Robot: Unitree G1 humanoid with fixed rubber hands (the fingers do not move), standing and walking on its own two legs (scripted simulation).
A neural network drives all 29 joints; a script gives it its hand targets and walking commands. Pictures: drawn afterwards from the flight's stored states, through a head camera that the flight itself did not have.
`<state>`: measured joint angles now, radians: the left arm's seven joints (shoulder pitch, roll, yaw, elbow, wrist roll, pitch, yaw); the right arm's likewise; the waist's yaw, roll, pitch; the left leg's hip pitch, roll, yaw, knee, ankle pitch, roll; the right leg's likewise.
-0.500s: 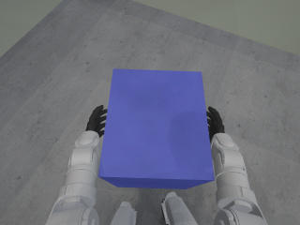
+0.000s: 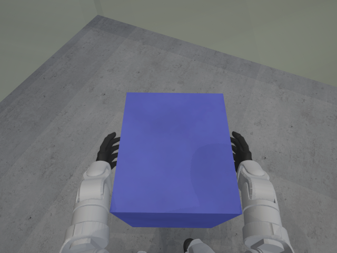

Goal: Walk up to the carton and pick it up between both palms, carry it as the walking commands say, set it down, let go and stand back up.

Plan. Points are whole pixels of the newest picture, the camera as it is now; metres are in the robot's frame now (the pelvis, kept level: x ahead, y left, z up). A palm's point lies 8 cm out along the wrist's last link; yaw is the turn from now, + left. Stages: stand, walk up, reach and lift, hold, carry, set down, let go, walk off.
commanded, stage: reach and lift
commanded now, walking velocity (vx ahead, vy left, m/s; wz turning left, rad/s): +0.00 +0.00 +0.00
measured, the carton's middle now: (173, 167) +0.36 -0.04 -0.10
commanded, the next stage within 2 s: none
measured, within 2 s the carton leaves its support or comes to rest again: neither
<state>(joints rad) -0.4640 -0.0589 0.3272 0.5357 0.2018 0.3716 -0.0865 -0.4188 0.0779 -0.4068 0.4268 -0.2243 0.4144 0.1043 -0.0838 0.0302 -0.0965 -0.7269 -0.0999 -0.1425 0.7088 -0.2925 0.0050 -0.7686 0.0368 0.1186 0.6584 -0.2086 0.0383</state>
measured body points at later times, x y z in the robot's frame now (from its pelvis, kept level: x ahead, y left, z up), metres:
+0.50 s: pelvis +0.01 -0.01 +0.03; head +0.04 -0.01 +0.48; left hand +0.36 +0.13 +0.03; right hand +0.32 -0.21 +0.03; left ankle +0.02 +0.11 -0.71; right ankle +0.05 -0.14 -0.71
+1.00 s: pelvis +0.03 +0.00 +0.04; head +0.00 +0.00 +0.49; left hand +0.35 +0.14 +0.08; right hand +0.31 -0.20 +0.08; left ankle +0.02 +0.11 -0.71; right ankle +0.05 -0.14 -0.71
